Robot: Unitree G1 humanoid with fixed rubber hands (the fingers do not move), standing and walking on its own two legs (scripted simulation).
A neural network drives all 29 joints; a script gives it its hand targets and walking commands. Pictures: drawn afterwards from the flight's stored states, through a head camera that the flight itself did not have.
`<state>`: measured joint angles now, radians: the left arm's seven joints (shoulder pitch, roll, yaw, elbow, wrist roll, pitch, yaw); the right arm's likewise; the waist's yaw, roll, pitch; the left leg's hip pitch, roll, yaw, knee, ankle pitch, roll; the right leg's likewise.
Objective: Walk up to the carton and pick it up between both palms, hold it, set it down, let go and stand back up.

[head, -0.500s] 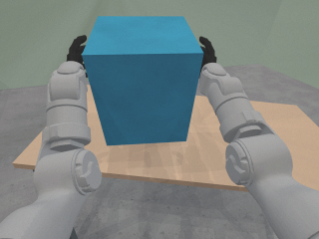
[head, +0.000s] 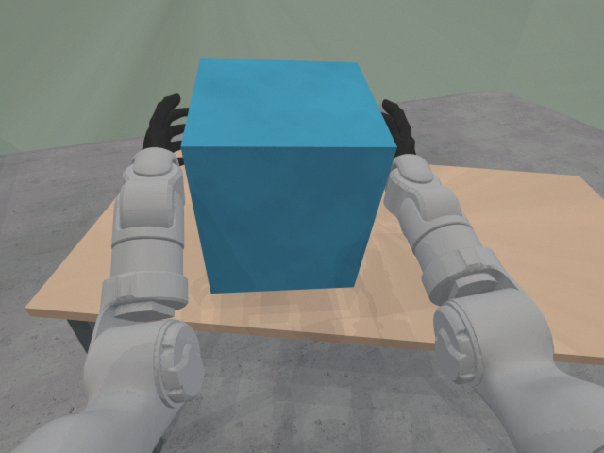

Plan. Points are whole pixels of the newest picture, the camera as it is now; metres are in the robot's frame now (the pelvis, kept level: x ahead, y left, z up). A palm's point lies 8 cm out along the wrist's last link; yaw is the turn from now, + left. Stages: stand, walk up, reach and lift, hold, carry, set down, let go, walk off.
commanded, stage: set down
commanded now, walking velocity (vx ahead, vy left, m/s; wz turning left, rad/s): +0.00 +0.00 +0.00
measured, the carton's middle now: (282, 180) +0.42 +0.00 +0.20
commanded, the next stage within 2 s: none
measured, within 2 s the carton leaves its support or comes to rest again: neither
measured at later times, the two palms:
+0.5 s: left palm (158, 171) +0.40 +0.16 +0.24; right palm (390, 175) +0.39 -0.14 +0.23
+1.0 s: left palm (164, 189) +0.41 +0.16 +0.20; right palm (379, 187) +0.42 -0.14 +0.19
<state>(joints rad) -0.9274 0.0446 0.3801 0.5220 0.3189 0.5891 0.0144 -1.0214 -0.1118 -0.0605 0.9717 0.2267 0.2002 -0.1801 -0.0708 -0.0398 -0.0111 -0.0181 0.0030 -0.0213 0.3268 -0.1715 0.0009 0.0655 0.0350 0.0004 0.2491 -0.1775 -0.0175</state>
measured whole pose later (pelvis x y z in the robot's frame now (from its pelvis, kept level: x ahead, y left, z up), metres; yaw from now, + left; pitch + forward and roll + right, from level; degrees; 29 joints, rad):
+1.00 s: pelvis +0.00 -0.01 +0.00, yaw +0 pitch -4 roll +0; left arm -0.92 0.03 0.43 0.72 0.30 0.42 0.03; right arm -0.98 -0.03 -0.31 1.05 -0.03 0.10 -0.14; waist -0.01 -0.04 -0.02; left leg -0.08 0.01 -0.01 0.30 -0.15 -0.01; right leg -0.01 0.03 -0.03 0.26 -0.18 -0.03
